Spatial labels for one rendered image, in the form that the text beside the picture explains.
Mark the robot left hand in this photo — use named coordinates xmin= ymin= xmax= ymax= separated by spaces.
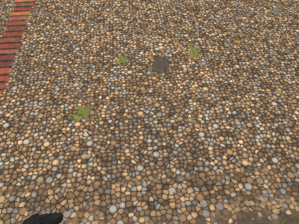
xmin=22 ymin=213 xmax=64 ymax=224

